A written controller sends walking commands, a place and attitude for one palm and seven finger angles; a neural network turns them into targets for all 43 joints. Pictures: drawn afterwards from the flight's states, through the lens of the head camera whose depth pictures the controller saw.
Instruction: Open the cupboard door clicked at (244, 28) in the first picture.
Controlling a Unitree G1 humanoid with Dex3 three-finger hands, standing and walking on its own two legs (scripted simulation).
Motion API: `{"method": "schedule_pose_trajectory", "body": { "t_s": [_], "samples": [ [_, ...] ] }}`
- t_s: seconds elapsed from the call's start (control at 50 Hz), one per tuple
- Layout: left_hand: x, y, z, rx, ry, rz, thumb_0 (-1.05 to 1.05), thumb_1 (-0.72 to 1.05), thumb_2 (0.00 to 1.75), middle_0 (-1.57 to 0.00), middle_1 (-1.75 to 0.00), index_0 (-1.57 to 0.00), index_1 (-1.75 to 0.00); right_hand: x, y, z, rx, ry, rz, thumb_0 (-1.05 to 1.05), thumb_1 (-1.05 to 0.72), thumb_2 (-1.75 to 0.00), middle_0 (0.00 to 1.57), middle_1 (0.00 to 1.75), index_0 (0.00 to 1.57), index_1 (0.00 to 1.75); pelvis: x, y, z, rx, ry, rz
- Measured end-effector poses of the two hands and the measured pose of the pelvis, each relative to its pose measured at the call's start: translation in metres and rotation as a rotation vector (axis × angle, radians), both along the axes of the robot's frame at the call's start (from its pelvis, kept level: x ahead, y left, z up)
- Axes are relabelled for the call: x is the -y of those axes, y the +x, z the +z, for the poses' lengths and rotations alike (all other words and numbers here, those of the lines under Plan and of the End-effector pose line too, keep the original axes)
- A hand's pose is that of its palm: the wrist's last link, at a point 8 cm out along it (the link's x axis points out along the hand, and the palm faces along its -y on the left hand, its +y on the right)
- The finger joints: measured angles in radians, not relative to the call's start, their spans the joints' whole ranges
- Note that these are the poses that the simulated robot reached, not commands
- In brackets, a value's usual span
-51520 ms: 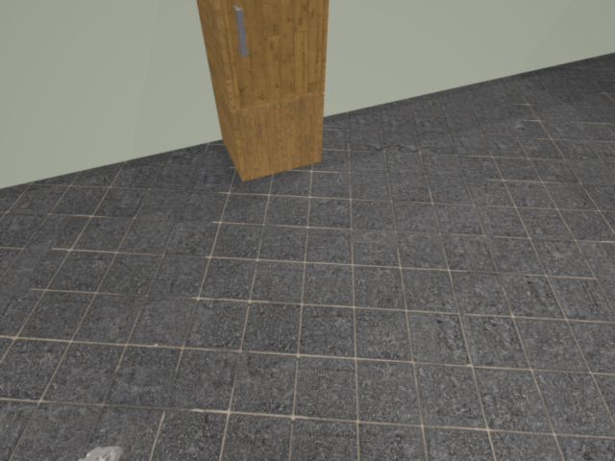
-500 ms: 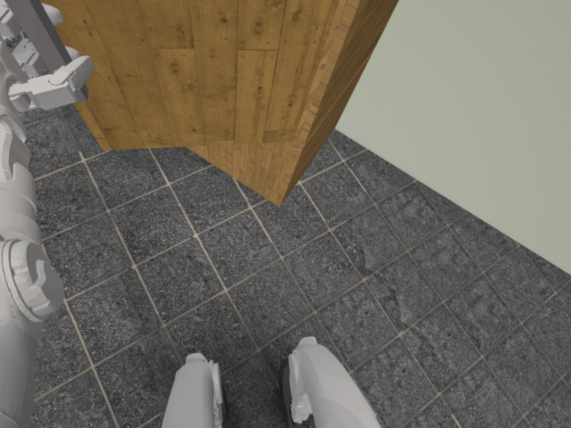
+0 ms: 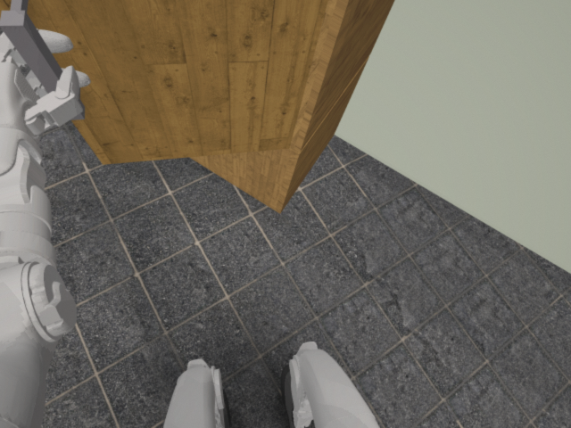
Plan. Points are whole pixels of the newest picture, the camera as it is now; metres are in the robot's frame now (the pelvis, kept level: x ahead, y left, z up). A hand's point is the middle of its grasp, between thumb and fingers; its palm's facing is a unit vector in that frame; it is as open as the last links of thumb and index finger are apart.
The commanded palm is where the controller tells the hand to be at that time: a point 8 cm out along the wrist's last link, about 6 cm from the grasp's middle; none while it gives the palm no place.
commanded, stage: pull the door open along its arc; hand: left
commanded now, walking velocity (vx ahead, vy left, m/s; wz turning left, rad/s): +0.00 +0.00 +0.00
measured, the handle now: (50, 60) +0.59 +0.24 +0.06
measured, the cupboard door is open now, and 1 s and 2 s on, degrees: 42 88 87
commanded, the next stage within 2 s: open thumb and fingers to let go in 0.90 s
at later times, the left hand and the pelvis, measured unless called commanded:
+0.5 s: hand (119, 177) +0.42 +0.16 +0.06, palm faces +0.45 -0.89 +0.02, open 5.9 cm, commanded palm +0.36 +0.19 +0.06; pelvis +0.02 -0.01 +0.02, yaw +2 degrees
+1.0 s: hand (224, 264) +0.31 +0.04 +0.06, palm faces +0.40 -0.92 -0.02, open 6.1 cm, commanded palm +0.27 +0.09 +0.06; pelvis +0.01 -0.04 +0.03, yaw +5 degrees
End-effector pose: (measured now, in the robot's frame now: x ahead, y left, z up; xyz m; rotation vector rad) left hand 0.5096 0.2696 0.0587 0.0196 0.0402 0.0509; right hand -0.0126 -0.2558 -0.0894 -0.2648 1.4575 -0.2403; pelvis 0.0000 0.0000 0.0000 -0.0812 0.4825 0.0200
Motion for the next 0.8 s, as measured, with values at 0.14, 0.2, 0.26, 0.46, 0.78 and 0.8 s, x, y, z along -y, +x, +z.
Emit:
{"method": "schedule_pose_trajectory", "body": {
  "t_s": [0.14, 0.2, 0.26, 0.46, 0.78, 0.8],
  "samples": [
    [0.006, -0.029, 0.0, 0.006, 0.001, -0.014, 0.0, 0.73, 0.76, -0.35, -1.34, -0.34, -1.35, 0.0, 0.02, 0.006, 0.048, 0.025, -0.005, 0.01, -0.9, -0.9, 0.2, 0.3, 0.2, 0.29, 0.001, 0.008, 0.011, 0.029, 0.012, -0.006],
    [0.011, -0.046, 0.0, 0.008, -0.005, -0.024, 0.0, 0.72, 0.75, -0.34, -1.33, -0.35, -1.35, 0.0, 0.036, 0.009, 0.093, 0.035, 0.006, 0.01, -0.9, -0.9, 0.2, 0.3, 0.2, 0.29, 0.001, 0.013, 0.016, 0.046, 0.018, -0.004],
    [0.018, -0.063, -0.002, 0.016, -0.037, 0.022, 0.0, 0.71, 0.74, -0.34, -1.32, -0.36, -1.35, 0.0, 0.057, 0.012, 0.15, 0.039, 0.031, 0.01, -0.9, -0.9, 0.2, 0.3, 0.2, 0.29, 0.0, 0.016, 0.02, 0.06, 0.021, -0.002],
    [0.066, -0.12, -0.002, 0.049, -0.05, 0.391, 0.0, 0.72, 0.79, -0.34, -1.32, -0.35, -1.3, -0.014, 0.131, 0.007, 0.337, 0.117, 0.166, 0.01, -0.91, -0.9, 0.2, 0.3, 0.2, 0.29, 0.004, 0.019, 0.022, 0.096, 0.045, 0.002],
    [0.132, -0.198, 0.001, 0.037, -0.006, 0.406, 0.01, 0.7, 0.78, -0.32, -1.32, -0.33, -1.33, -0.016, 0.166, 0.009, 0.45, 0.167, 0.256, 0.01, -0.9, -0.9, 0.2, 0.3, 0.2, 0.29, 0.026, 0.013, 0.027, 0.177, 0.072, 0.042],
    [0.137, -0.202, 0.001, 0.035, -0.009, 0.405, 0.02, 0.7, 0.77, -0.32, -1.32, -0.33, -1.33, -0.015, 0.167, 0.009, 0.456, 0.168, 0.258, 0.01, -0.91, -0.9, 0.2, 0.3, 0.2, 0.29, 0.027, 0.012, 0.027, 0.181, 0.074, 0.043]
  ]
}}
